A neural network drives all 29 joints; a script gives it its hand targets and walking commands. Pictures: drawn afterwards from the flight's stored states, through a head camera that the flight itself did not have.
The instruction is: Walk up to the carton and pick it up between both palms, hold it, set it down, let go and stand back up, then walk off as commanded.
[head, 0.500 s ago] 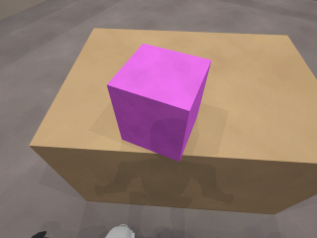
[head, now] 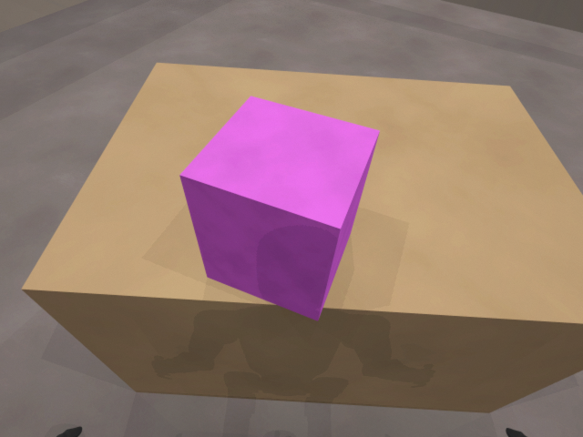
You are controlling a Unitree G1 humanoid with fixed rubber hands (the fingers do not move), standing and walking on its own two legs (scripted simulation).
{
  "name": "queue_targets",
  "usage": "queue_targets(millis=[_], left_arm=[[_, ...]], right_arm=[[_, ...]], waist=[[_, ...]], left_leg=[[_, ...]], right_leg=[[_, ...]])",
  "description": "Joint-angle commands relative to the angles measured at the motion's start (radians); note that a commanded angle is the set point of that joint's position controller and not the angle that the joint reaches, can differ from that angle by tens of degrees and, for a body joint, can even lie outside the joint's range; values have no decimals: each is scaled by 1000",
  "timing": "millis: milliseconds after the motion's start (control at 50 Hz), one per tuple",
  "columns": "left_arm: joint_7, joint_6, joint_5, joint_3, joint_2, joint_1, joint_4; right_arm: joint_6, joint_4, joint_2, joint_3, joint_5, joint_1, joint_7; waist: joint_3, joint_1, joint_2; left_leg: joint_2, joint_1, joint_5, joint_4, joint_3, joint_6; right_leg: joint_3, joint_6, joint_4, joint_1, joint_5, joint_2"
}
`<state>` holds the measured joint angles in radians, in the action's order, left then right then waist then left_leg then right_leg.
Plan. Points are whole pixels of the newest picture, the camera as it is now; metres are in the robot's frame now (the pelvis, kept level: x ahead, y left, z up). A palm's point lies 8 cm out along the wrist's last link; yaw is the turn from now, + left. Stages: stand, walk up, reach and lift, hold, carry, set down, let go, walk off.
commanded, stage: walk up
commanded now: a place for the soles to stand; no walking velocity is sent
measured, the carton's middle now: (285, 211) +0.44 +0.03 +0.03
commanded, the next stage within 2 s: none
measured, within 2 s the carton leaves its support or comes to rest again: neither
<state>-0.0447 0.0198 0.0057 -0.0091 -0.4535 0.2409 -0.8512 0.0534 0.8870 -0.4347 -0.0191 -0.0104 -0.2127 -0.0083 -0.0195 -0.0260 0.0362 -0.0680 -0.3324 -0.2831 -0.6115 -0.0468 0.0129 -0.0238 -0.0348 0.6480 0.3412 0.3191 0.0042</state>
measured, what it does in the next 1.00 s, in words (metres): stands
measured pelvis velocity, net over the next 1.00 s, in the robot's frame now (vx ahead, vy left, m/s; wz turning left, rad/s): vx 0.02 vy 0.03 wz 0.00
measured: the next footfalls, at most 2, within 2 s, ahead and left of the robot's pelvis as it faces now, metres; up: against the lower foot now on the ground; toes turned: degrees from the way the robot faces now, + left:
left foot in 1.38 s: +0.13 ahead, +0.17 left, +0.00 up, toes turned +3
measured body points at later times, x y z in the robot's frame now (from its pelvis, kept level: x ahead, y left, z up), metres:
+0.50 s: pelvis +0.00 +0.01 +0.00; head +0.01 +0.02 +0.45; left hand +0.08 +0.33 -0.11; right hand +0.12 -0.32 -0.09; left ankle +0.02 +0.15 -0.72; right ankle +0.01 -0.10 -0.73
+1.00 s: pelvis +0.02 +0.03 +0.00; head +0.03 +0.05 +0.45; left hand +0.10 +0.36 -0.11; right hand +0.13 -0.29 -0.09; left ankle +0.05 +0.16 -0.73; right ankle +0.02 -0.09 -0.72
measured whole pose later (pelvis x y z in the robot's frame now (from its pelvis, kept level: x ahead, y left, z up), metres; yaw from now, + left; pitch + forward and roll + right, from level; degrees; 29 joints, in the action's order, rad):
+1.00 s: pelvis +0.02 +0.03 +0.00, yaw +0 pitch -1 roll -1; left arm -0.02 0.04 0.01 -0.01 -0.45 0.24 -0.87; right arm 0.04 0.89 -0.43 -0.02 -0.04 -0.21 0.02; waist -0.01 -0.02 0.02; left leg -0.05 -0.35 -0.28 -0.66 -0.05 0.01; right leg -0.02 -0.02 0.74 0.34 0.41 -0.02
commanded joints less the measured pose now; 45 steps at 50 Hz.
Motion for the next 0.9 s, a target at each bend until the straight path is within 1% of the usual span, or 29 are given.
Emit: queue_targets(millis=[0,40,100,200,240,260,280,360,420,460,480,500,520,540,560,580,600,620,640,660,700,720,740,760,780,800,840,860,880], left_arm=[[26,27,-6,-57,-170,-47,9],[31,29,1,-57,-178,-60,9],[29,27,-1,-51,-163,-65,14],[27,26,1,-49,-170,-53,5],[25,27,3,-52,-173,-78,6],[25,26,3,-51,-168,-60,3],[26,26,-1,-51,-168,-55,1],[28,23,-2,-56,-159,-57,-8],[26,20,7,-47,-164,-56,-2],[31,46,15,-72,-218,20,-1],[33,46,19,-80,-231,24,-7],[36,48,15,-88,-248,55,-3],[39,48,16,-90,-261,43,-3],[39,47,13,-87,-253,30,10],[38,48,13,-77,-231,17,19],[34,48,11,-67,-207,-14,26],[34,48,5,-57,-158,-34,47],[38,49,-1,-48,-126,-34,37],[38,49,-4,-47,-123,-14,22],[40,53,3,-49,-127,-3,20],[40,63,6,-58,-158,28,13],[40,65,10,-67,-169,71,4],[44,71,17,-73,-201,106,6],[47,68,17,-89,-259,120,-11],[49,67,7,-96,-286,129,-2],[54,68,13,-97,-291,124,0],[54,62,17,-99,-280,63,11],[55,57,14,-88,-254,61,19],[51,53,9,-80,-244,20,11]], right_arm=[[20,-27,-180,-34,6,42,1],[15,-11,-183,-33,1,36,-1],[13,-15,-178,-33,-6,53,1],[11,-17,-177,-29,-4,68,3],[17,-27,-180,-30,-11,59,1],[18,-17,-190,-32,-10,74,1],[19,-19,-201,-32,-7,73,-1],[12,-24,-185,-33,-7,91,2],[15,-26,-183,-27,-4,87,1],[-1,-51,-196,-42,-22,86,21],[-4,-61,-164,-39,-17,78,22],[-9,-71,-161,-42,-29,82,26],[-7,-72,-166,-44,-24,74,25],[1,-71,-164,-45,-30,52,24],[12,-64,-167,-45,-28,31,23],[17,-44,-179,-53,-32,-9,19],[21,-45,-231,-60,-24,-30,20],[25,-45,-244,-71,-25,-22,22],[16,-48,-267,-72,-24,-14,24],[7,-52,-244,-73,-17,5,26],[-6,-75,-221,-63,-15,38,24],[-8,-88,-205,-55,-7,59,22],[-10,-108,-175,-47,-4,77,20],[-12,-116,-147,-49,-5,84,19],[-21,-122,-143,-47,-9,91,18],[-21,-119,-152,-49,-17,95,18],[-10,-100,-159,-53,-16,59,25],[-1,-88,-144,-51,-12,34,25],[2,-64,-143,-64,-13,-30,26]], waist=[[122,32,-39],[100,43,-70],[92,33,-64],[80,24,-54],[87,40,-48],[81,21,-75],[100,22,-56],[77,20,-117],[75,19,-67],[61,11,-68],[61,13,-1],[30,-4,33],[30,4,10],[53,13,-7],[69,32,-23],[110,50,-74],[123,57,-167],[117,44,-224],[83,29,-270],[66,25,-209],[72,8,-215],[95,-10,-168],[129,-19,-91],[104,-15,-2],[68,-25,74],[27,-30,52],[34,-7,65],[51,12,39],[109,51,51]], left_leg=[[-50,120,129,56,56,-66],[-49,113,143,67,39,-58],[-64,117,91,104,79,-71],[-46,96,27,92,55,-65],[-61,116,86,101,71,-55],[-79,107,68,115,85,-67],[-84,115,90,115,81,-68],[-75,96,78,126,76,-66],[-68,78,36,127,85,-71],[-21,-30,-154,23,45,-73],[10,-82,-185,-30,15,-58],[25,-139,-198,-52,-6,-51],[31,-133,-175,-35,13,-51],[26,-89,-166,46,21,-53],[17,1,-102,73,28,-52],[-20,99,1,129,67,-65],[-115,169,115,181,189,-105],[-191,237,133,223,289,-153],[-217,242,131,207,302,-194],[-202,225,170,170,261,-197],[-132,100,222,87,147,-137],[-100,53,199,35,112,-109],[-43,-19,150,-87,35,-73],[29,-162,-4,-186,-16,-42],[35,-229,-166,-183,5,-44],[17,-276,-293,-222,27,-39],[-11,-221,-284,-126,46,-42],[14,-124,-187,-22,18,-48],[27,13,-49,47,5,-51]], right_leg=[[158,-47,-162,-65,-160,-142],[169,-51,-165,-70,-203,-149],[177,-44,-179,-25,-94,-145],[184,-41,-205,-25,-33,-142],[172,-38,-180,-12,-92,-133],[149,-30,-175,-19,-102,-125],[151,-28,-169,-46,-120,-120],[153,-35,-171,-39,-99,-122],[141,-33,-182,-47,-75,-120],[221,-70,-199,-87,117,-154],[307,-104,-253,-116,174,-208],[377,-136,-288,-145,209,-256],[400,-157,-286,-160,134,-281],[352,-156,-241,-162,29,-269],[282,-126,-191,-103,-92,-239],[198,-80,-122,-80,-159,-186],[64,-17,-8,-14,-170,-75],[-10,16,46,92,-42,-18],[-28,27,36,127,83,-5],[-24,21,-21,86,98,-16],[-8,2,-50,-53,-41,-33],[49,-19,-94,-119,-90,-61],[198,-63,-149,-179,-142,-151],[363,-143,-187,-261,-153,-247],[438,-203,-230,-296,-195,-330],[468,-234,-243,-295,-282,-364],[380,-212,-202,-252,-368,-343],[292,-175,-162,-213,-426,-282],[225,-132,-129,-150,-371,-236]])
